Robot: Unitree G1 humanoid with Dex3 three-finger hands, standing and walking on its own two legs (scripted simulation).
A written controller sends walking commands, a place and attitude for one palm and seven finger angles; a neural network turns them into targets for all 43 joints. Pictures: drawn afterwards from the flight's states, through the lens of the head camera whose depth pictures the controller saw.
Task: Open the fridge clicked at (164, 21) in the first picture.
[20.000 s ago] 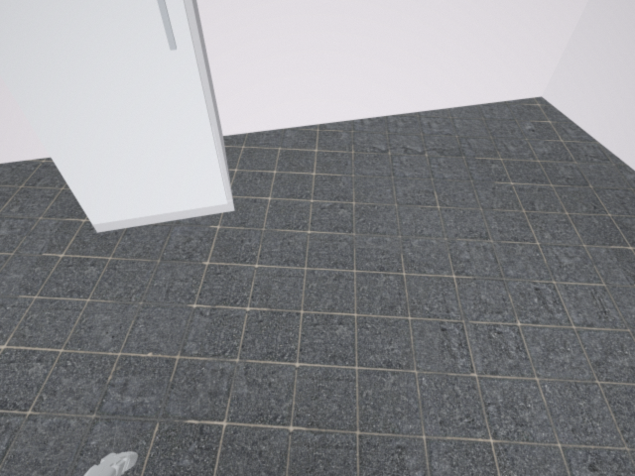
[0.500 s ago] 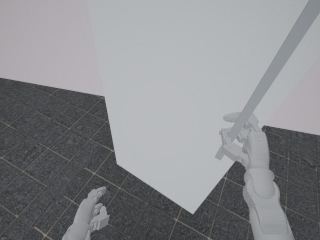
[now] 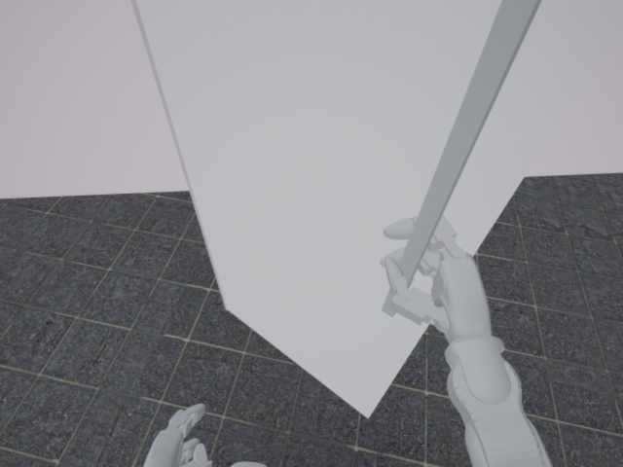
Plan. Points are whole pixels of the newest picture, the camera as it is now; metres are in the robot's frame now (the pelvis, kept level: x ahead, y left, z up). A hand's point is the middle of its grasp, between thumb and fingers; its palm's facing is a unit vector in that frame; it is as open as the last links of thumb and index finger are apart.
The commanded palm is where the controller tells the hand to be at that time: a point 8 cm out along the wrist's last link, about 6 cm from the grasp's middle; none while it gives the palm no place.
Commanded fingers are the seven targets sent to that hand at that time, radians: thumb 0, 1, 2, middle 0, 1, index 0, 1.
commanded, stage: walk backward, drawing the door open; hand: right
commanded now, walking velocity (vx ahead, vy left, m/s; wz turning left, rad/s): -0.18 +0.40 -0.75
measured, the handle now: (454, 168) +0.34 -0.08 +0.25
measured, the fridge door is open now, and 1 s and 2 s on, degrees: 42 73 71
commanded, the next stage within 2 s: stop walking and hold the door back in 0.78 s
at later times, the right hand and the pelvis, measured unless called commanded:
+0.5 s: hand (276, 368) +0.19 +0.06 +0.12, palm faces +0.22 +0.96 -0.18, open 6.4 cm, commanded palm +0.15 +0.03 +0.12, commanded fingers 0.00 -0.90 -0.90 0.45 1.40 0.45 1.40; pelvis -0.04 +0.22 -0.01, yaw -28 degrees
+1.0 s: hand (137, 398) +0.15 +0.18 +0.12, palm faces +0.67 +0.72 -0.16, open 6.1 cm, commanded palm +0.11 +0.13 +0.11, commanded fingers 0.00 -0.90 -0.90 0.45 1.40 0.45 1.40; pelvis +0.01 +0.45 +0.00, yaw -53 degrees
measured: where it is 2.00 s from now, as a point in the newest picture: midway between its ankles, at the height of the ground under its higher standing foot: outside the picture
